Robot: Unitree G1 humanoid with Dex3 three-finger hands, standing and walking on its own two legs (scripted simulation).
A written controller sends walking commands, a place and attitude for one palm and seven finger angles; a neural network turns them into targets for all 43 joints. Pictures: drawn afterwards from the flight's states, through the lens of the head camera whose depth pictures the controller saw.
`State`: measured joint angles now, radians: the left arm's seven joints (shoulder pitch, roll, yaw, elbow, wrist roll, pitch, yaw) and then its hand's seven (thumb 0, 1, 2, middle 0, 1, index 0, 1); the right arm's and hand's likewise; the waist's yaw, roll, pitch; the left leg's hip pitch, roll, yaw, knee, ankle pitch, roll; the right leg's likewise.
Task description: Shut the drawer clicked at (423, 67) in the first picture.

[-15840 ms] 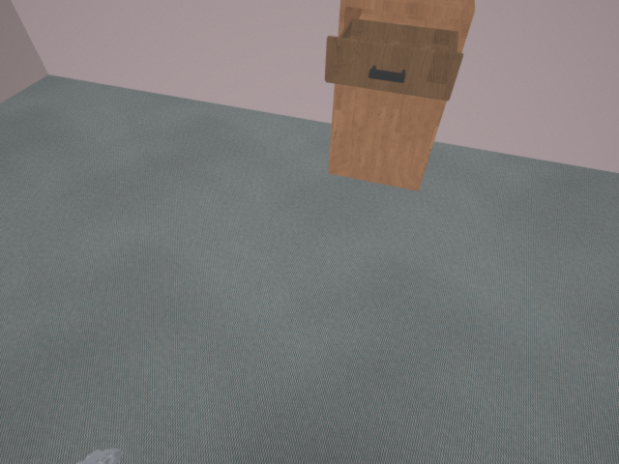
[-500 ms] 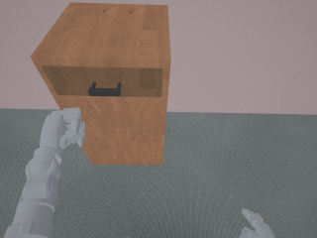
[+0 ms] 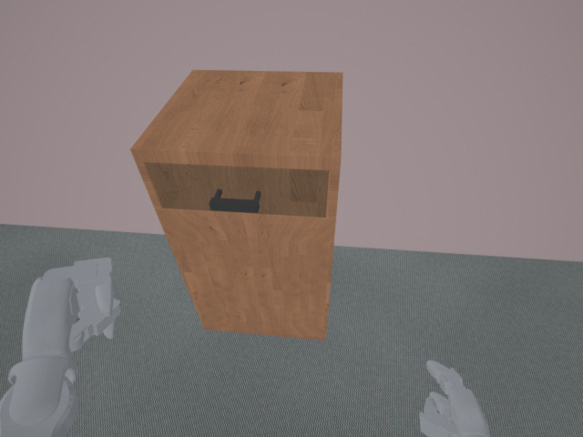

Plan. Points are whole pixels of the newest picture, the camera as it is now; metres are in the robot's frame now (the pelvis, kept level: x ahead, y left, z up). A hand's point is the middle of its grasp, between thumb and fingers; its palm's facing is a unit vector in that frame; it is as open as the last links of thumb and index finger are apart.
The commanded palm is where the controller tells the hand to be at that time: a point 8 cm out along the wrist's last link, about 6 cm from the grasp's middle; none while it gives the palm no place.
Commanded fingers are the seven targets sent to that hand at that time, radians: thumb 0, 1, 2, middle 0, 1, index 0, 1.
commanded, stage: draw the hand back to the body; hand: left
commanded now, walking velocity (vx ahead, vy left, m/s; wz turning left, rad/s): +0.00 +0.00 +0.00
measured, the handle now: (236, 199) +0.62 +0.20 -0.06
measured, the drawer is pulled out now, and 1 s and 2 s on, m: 0.00 0.00 0.00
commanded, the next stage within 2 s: step back with the hand held close in 0.32 s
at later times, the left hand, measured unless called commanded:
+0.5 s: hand (80, 327) +0.17 +0.23 +0.16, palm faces +0.41 -0.83 -0.39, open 3.3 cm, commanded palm +0.12 +0.27 +0.17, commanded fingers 0.00 0.90 0.90 -1.40 -1.60 -1.40 -1.60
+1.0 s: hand (38, 373) +0.13 +0.25 +0.15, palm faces +0.32 -0.81 -0.50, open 3.3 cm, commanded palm +0.07 +0.29 +0.17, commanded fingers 0.00 0.90 0.90 -1.40 -1.60 -1.40 -1.60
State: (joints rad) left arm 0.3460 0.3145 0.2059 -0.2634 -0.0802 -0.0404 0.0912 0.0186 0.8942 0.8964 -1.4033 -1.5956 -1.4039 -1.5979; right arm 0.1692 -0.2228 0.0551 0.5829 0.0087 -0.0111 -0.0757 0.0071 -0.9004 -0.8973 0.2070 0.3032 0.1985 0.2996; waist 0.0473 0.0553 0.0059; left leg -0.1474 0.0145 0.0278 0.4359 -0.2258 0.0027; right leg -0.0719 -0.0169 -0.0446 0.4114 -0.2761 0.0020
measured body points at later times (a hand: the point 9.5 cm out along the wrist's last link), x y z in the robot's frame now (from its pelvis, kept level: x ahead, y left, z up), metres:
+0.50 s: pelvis -0.01 -0.01 +0.00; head -0.03 -0.03 +0.45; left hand +0.15 +0.27 +0.19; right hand +0.19 -0.22 -0.08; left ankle +0.01 +0.12 -0.74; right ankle -0.03 -0.12 -0.74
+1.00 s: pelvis -0.06 +0.01 -0.01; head -0.03 +0.01 +0.44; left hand +0.11 +0.29 +0.18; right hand +0.13 -0.22 -0.09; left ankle +0.01 +0.12 -0.74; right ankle -0.03 -0.12 -0.74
